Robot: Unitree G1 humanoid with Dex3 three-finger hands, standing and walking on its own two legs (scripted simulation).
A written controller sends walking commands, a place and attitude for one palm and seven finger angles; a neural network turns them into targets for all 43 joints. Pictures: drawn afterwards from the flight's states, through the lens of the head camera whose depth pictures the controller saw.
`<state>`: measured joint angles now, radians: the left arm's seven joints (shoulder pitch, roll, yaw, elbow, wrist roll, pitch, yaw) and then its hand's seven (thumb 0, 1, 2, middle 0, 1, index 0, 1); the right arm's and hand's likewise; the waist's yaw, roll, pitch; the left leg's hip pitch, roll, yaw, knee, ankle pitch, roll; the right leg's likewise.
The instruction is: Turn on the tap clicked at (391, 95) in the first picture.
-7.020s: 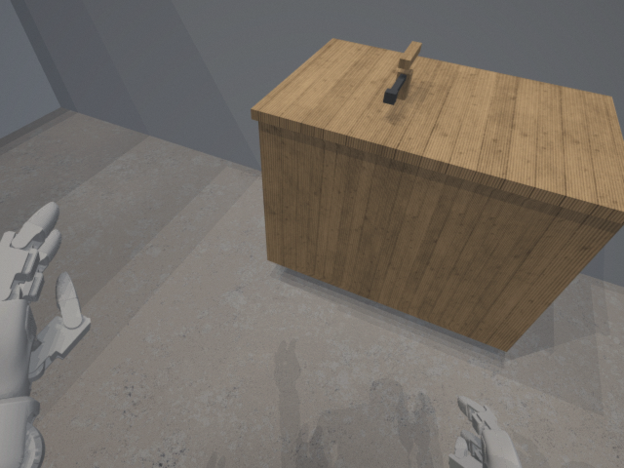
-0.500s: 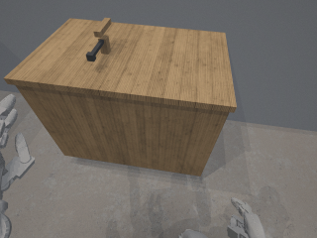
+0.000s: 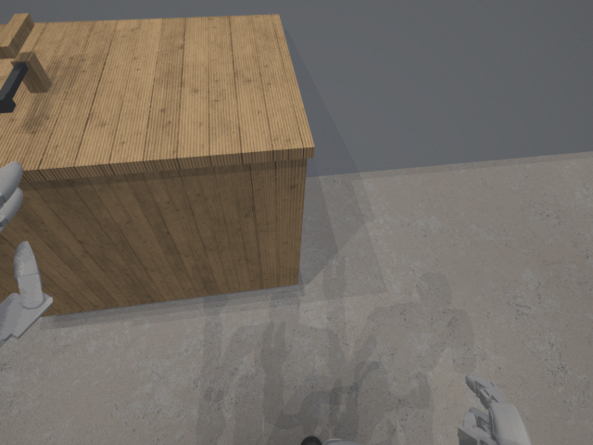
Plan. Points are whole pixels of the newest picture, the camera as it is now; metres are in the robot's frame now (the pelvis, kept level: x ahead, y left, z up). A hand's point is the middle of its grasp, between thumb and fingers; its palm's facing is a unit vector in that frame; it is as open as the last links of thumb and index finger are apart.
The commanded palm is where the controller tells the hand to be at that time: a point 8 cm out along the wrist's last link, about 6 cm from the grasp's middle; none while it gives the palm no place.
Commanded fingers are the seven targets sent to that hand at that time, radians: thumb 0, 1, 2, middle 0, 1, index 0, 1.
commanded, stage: turn to face it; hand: left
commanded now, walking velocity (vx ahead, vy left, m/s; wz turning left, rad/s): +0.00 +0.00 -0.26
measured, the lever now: (1, 102) +0.65 +0.59 +0.04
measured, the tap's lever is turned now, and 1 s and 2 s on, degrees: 0 0 0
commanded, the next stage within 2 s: take the last steps up to it in 0.18 s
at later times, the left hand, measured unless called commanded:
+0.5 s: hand (136, 328) +0.20 +0.15 +0.17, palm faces +0.21 -0.83 -0.51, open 7.4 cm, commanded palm +0.14 +0.21 +0.18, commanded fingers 0.00 0.90 0.90 -0.20 -0.30 -0.20 -0.30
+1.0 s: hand (81, 302) +0.22 +0.20 +0.17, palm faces +0.37 -0.81 -0.46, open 7.4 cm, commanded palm +0.17 +0.25 +0.18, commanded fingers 0.00 0.90 0.90 -0.20 -0.30 -0.20 -0.30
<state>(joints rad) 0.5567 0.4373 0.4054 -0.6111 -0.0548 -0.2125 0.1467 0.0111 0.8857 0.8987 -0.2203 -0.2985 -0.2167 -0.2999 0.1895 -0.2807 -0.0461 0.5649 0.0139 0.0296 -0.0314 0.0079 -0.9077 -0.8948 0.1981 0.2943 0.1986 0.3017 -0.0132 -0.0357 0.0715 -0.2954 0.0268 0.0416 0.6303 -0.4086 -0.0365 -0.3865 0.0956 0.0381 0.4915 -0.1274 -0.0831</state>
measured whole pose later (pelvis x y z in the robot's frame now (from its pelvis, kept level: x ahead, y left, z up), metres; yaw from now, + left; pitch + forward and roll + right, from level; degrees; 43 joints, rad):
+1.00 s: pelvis -0.01 -0.02 -0.01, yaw -4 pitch +0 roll +1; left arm 0.45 0.37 0.35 -0.41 -0.01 -0.25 0.15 0.01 0.89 0.90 -0.21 -0.30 -0.21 -0.30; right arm 0.24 -0.16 0.01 0.63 0.00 -0.11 -0.04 0.01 -0.90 -0.89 0.20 0.30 0.20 0.30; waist 0.01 0.05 0.00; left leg -0.24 0.03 0.08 0.64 -0.38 0.02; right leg -0.29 -0.02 -0.13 0.62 -0.34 -0.02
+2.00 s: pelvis +0.18 +0.09 -0.01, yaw -6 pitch -2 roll +1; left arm 0.47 0.40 0.35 -0.59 -0.03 -0.22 0.16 0.01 0.89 0.90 -0.22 -0.30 -0.21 -0.30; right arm 0.16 -0.21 -0.03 0.58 0.00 -0.06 -0.08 0.01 -0.91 -0.89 0.20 0.29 0.20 0.30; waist 0.00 -0.05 0.11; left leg -0.31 0.05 0.09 0.58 -0.23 -0.01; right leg -0.27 -0.08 -0.10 0.69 -0.41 0.01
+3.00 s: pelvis +0.10 +0.06 +0.00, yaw -7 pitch -1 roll -1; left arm 0.46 0.34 0.28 -0.42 -0.03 -0.16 0.15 0.01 0.89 0.90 -0.21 -0.30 -0.21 -0.30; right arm 0.23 -0.19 0.03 0.62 0.00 -0.05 -0.06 0.01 -0.90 -0.89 0.20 0.30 0.20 0.30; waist 0.01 0.02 0.01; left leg -0.25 0.01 0.02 0.51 -0.23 0.01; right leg -0.25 0.06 -0.12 0.41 -0.14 -0.08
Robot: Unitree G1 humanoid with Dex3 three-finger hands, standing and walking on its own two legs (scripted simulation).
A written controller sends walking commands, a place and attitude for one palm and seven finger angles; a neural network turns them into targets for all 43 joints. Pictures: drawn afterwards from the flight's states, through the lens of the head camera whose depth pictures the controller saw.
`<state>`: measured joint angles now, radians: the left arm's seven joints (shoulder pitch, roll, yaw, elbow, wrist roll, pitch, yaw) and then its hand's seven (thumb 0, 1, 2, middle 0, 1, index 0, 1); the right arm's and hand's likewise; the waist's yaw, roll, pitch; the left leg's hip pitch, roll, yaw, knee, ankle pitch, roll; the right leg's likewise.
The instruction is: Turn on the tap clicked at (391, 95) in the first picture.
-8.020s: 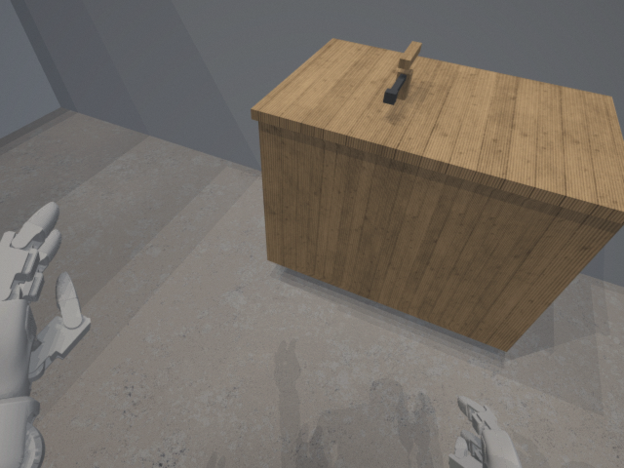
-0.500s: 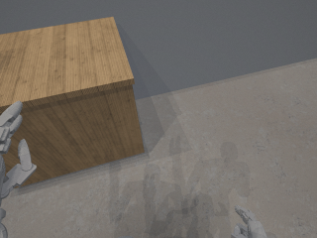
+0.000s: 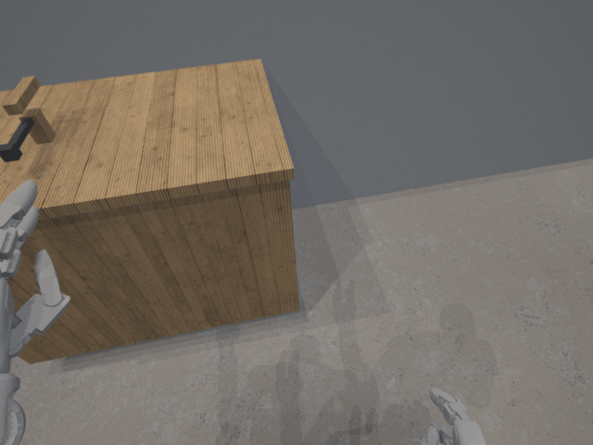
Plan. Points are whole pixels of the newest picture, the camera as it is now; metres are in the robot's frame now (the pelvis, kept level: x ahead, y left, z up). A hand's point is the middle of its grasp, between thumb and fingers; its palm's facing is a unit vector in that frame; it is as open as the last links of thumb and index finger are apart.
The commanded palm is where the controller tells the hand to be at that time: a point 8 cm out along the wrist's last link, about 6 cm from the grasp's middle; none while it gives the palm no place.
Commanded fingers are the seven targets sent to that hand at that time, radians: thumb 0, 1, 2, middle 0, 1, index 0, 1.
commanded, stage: take the last steps up to it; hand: left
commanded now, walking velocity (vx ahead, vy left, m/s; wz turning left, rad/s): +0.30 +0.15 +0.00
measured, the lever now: (9, 152) +0.63 +0.65 +0.05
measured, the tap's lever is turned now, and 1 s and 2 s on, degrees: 0 0 0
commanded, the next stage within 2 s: come to a stop and stand still in 0.60 s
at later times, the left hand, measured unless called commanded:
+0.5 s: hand (62, 198) +0.35 +0.31 +0.19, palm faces +0.34 -0.82 -0.46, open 7.4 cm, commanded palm +0.28 +0.35 +0.19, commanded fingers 0.00 0.90 0.90 -0.20 -0.30 -0.20 -0.30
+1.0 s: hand (70, 165) +0.42 +0.34 +0.18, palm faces +0.33 -0.85 -0.40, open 7.4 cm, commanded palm +0.36 +0.39 +0.19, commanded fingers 0.00 0.90 0.90 -0.20 -0.30 -0.20 -0.30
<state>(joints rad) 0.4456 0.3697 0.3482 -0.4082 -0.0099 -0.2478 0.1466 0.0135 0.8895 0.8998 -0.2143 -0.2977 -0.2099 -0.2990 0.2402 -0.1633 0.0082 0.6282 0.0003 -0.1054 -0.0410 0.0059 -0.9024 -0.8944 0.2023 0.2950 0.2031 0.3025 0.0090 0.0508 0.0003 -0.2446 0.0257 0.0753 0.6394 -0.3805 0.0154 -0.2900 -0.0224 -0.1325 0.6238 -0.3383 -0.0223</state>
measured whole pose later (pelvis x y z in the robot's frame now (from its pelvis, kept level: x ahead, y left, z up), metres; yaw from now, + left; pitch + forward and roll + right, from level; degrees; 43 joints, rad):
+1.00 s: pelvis +0.19 +0.12 +0.00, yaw -2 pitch -2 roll +1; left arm 0.47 0.40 0.35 -0.59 -0.03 -0.22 0.16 0.01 0.89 0.90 -0.22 -0.30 -0.21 -0.30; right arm 0.16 -0.21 -0.03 0.58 0.00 -0.06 -0.08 0.01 -0.91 -0.89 0.20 0.29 0.20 0.30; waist 0.00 -0.05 0.11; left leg -0.31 0.05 0.09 0.58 -0.23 -0.01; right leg -0.27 -0.08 -0.10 0.69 -0.41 0.01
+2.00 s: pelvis +0.11 +0.09 +0.01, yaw -3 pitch -1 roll -1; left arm 0.46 0.34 0.28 -0.42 -0.03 -0.16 0.15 0.01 0.89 0.90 -0.21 -0.30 -0.21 -0.30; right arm 0.23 -0.19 0.03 0.62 0.00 -0.05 -0.06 0.01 -0.90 -0.89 0.20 0.30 0.20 0.30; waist 0.01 0.02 0.01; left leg -0.25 0.01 0.02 0.51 -0.23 0.01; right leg -0.25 0.06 -0.12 0.41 -0.14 -0.08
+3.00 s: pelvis +0.19 +0.18 -0.01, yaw -5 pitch +0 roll -1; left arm 0.42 0.38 0.39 -0.59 -0.06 -0.25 0.11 0.01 0.89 0.90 -0.22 -0.30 -0.21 -0.30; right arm 0.19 -0.23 0.01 0.55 0.00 -0.07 0.01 0.01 -0.90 -0.89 0.20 0.30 0.20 0.30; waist 0.04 -0.07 0.08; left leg -0.30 -0.07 0.02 0.72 -0.45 0.05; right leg -0.30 -0.04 -0.01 0.70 -0.40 0.04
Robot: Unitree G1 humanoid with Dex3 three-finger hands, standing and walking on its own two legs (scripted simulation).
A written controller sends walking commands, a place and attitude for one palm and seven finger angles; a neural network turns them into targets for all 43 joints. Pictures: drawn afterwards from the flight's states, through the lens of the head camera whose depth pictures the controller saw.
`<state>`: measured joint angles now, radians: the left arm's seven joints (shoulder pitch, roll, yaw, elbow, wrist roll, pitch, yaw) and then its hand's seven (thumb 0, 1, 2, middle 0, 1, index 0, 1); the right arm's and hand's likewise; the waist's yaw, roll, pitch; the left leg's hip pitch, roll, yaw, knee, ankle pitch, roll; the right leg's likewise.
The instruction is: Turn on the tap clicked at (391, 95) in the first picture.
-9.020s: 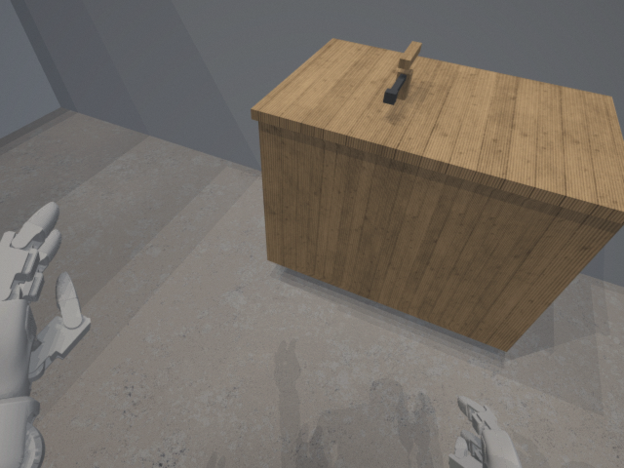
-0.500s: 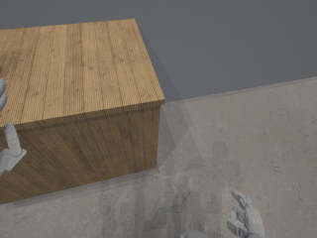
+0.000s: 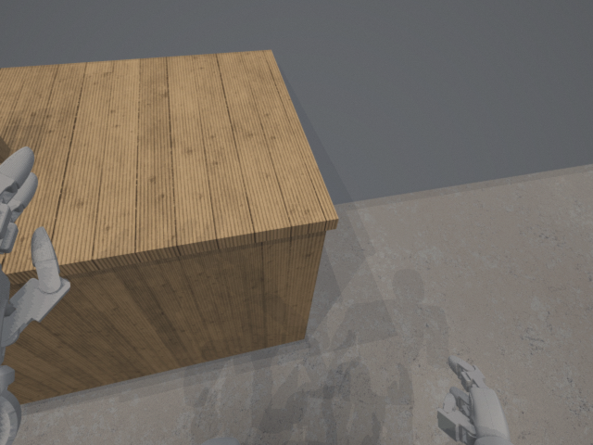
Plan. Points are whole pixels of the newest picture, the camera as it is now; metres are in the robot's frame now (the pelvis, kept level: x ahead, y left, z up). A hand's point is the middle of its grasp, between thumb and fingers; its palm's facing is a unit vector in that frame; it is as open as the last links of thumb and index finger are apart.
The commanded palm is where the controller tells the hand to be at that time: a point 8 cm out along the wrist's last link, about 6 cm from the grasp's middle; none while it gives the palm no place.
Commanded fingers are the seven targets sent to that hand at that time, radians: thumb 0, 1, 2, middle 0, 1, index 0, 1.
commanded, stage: come to a stop and stand still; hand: left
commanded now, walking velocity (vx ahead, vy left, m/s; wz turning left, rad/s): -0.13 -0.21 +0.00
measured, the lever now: out of the picture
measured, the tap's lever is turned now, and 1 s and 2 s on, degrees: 0 0 0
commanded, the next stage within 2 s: look again from close up in 1.02 s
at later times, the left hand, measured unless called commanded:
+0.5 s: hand (77, 344) +0.17 +0.20 +0.17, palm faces +0.36 -0.84 -0.40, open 7.4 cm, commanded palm +0.12 +0.25 +0.19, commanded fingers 0.00 0.90 0.90 -0.20 -0.30 -0.20 -0.30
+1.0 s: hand (52, 402) +0.13 +0.20 +0.16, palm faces +0.38 -0.85 -0.36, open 7.4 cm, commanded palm +0.08 +0.25 +0.19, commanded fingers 0.00 0.90 0.90 -0.20 -0.30 -0.20 -0.30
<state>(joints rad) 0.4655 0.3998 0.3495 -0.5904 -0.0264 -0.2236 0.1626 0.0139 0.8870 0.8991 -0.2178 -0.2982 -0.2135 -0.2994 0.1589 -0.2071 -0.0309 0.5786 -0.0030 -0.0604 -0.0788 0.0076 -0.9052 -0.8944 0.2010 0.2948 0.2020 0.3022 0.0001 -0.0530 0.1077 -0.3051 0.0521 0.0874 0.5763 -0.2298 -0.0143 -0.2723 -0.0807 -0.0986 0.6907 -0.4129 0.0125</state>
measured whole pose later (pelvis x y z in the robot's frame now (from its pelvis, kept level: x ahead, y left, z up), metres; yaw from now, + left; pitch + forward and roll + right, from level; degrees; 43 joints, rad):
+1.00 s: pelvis -0.08 -0.03 +0.01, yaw -1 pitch -1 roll -1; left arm 0.46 0.34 0.28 -0.42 -0.03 -0.16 0.15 0.01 0.89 0.90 -0.21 -0.30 -0.21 -0.30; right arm 0.23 -0.19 0.03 0.62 0.00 -0.05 -0.06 0.01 -0.90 -0.89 0.20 0.30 0.20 0.30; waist 0.01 0.02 0.01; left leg -0.25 0.01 0.02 0.51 -0.23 0.01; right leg -0.25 0.06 -0.12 0.41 -0.14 -0.08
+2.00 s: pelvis +0.00 +0.06 -0.01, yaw -3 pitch +0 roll -1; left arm 0.42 0.38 0.39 -0.59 -0.06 -0.25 0.11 0.01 0.89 0.90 -0.22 -0.30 -0.21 -0.30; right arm 0.19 -0.23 0.01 0.55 0.00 -0.07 0.01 0.01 -0.90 -0.89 0.20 0.30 0.20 0.30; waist 0.04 -0.07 0.08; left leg -0.30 -0.07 0.02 0.72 -0.45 0.05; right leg -0.30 -0.04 -0.01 0.70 -0.40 0.04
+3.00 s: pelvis +0.05 +0.23 +0.00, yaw -4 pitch +0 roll +1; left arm 0.50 0.38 0.40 -0.56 -0.05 -0.24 0.12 0.01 0.89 0.90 -0.22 -0.30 -0.21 -0.30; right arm 0.20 -0.18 0.01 0.63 0.01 -0.09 0.01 0.01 -0.90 -0.89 0.21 0.30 0.21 0.30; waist 0.02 -0.01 0.08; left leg -0.48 0.00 0.04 1.06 -0.42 0.00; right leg -0.30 -0.08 -0.12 0.62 -0.31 -0.02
